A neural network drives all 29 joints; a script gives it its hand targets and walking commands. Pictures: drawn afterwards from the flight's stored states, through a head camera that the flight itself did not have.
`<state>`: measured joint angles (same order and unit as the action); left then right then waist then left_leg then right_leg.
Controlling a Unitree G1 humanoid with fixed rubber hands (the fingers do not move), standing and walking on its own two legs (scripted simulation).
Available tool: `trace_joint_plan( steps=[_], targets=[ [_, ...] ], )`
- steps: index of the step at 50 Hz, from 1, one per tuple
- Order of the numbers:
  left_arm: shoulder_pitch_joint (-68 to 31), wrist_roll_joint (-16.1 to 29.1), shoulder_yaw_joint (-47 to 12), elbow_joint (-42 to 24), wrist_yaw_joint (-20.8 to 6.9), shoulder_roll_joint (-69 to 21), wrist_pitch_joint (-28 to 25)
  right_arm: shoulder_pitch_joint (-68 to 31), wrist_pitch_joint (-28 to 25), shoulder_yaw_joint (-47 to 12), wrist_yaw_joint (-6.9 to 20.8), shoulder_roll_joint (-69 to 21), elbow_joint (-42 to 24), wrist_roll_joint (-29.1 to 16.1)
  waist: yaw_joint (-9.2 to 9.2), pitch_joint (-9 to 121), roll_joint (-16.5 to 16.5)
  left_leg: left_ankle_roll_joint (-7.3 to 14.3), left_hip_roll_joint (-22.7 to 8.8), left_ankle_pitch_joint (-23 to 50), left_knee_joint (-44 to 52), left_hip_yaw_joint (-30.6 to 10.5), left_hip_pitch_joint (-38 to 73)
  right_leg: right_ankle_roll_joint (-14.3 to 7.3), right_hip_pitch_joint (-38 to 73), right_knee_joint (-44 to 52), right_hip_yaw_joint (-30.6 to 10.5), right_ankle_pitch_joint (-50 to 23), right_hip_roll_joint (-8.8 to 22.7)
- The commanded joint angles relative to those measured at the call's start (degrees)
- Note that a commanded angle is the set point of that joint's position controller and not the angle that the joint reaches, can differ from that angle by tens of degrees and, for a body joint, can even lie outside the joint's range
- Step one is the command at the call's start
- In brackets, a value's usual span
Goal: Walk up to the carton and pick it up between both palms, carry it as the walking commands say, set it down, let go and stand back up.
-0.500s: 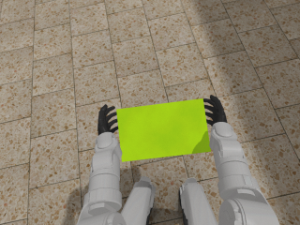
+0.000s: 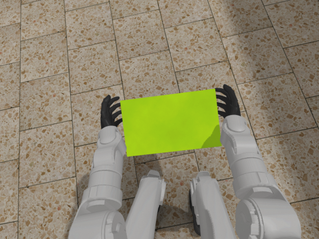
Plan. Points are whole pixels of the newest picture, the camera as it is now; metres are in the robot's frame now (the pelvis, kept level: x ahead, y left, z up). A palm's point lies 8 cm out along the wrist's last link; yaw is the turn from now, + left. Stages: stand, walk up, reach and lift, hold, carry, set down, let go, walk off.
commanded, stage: set down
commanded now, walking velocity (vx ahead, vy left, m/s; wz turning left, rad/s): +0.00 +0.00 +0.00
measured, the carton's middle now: (169, 121) +0.42 +0.03 -0.17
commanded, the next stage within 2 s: none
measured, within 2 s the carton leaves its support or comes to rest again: neither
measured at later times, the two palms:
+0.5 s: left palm (118, 127) +0.40 +0.19 -0.16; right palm (220, 118) +0.44 -0.12 -0.18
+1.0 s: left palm (126, 129) +0.42 +0.19 -0.27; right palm (212, 119) +0.47 -0.11 -0.27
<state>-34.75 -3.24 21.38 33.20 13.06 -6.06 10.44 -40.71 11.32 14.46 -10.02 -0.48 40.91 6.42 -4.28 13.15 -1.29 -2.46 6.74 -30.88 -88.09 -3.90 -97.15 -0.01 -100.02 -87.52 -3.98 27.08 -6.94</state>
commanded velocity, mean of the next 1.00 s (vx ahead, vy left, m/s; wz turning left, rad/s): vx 0.00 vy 0.00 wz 0.00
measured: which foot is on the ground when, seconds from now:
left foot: down 0.00-1.00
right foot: down 0.00-1.00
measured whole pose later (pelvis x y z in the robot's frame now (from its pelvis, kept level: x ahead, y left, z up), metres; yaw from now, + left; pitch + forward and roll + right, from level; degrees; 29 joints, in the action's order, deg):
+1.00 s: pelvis -0.04 +0.01 -0.15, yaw +0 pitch +40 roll +0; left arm -56.6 0.5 22.1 34.9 17.5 -0.8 13.1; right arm -65.3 12.5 15.2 -9.8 8.0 48.4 2.7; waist -3.5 -4.4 -0.4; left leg -3.3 9.4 -31.8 -115.5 -2.6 -124.0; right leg 3.2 -125.9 -113.2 -2.5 27.7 -7.9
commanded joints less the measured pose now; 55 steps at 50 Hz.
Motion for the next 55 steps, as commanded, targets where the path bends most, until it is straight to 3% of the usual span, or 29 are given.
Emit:
trace_joint_plan(
  steps=[1, 14, 22, 27, 36, 44, 51, 55],
  targets=[
    [-38.19, 5.15, -34.33, -2.15, -21.58, -44.35, 0.42, -34.05, -0.95, -36.05, 14.57, -55.94, -4.87, -6.22, -3.83, 53.48, -4.86, -0.55, 2.96, 18.91, 7.03, 5.36, 19.48, 1.92, 40.12, 7.12, 0.78, -18.54, -1.77],
    [-51.4, 7.09, -30.51, -1.04, -24.61, -41.9, 2.12, -45.95, 0.85, -32.38, 11.26, -55.59, -3.52, -5.44, -2.15, 55.05, -7.68, 0.11, 2.91, 9.42, -1.27, 8.23, 4.74, 2.49, 40.23, 1.79, 0.89, -10.76, -1.5],
    [-57.1, 6.1, -28.0, 0.15, -24.64, -42.02, 3.65, -52.48, 2.78, -30.15, 12.31, -56.52, -0.63, -5.9, -3.78, 57.51, -8.11, 0.27, 2.59, 7.09, -4.9, 9.05, 2.13, 2.43, 35.87, -2.23, 1.75, -5.88, -1.56],
    [-59.07, 6.11, -28.5, 0.11, -23.81, -44.1, 4.24, -54.13, 3.1, -28.74, 13.87, -56.08, 1.4, -5.99, -3.54, 58.96, -6.68, -0.06, 2.58, 9.03, -6.2, 8.67, 4.21, 1.92, 29.88, -5.6, 3.9, -7.16, -2.1],
    [-62.72, 8.07, -32.04, -2.02, -21.55, -46.2, 3.47, -54.7, 1.61, -26.65, 16.2, -53.31, 3.45, -6.76, -0.52, 60.12, -3.03, -1.07, 2.65, 14.77, -9.01, 6.69, 9.04, 0.61, 17.9, -11.15, 6.3, -10.44, -2.34],
    [-64.85, 9.49, -35.16, -3.57, -18.83, -46.03, 2.34, -56.73, 0.27, -27.68, 17.14, -50.35, 2.58, -9.15, -0.28, 62.49, 0.27, -1.63, 2.44, 17.24, -11.77, 6.07, 12.79, 0.25, 11.8, -15.49, 6.84, -10.95, -2.01],
    [-67.85, 10.95, -38.17, -5.37, -17.25, -44.76, 1.59, -60.78, 0.06, -30.64, 17.17, -47.56, -0.31, -11.78, -0.4, 69.37, 0.57, -1.83, 2.11, 17.68, -15.2, 6.64, 14.26, 0.62, 13.25, -19.67, 7.15, -11.16, -1.66],
    [-72.69, 13.8, -40.87, -11.09, -16.43, -41.13, 1.34, -65.73, 0.55, -34.24, 16.07, -44.89, -6.34, -14.62, -0.25, 81.35, -0.56, -1.85, 1.93, 20.24, -18.1, 7.25, 17.67, 0.96, 20.99, -22.54, 7.3, -14.3, -1.64]
  ],
)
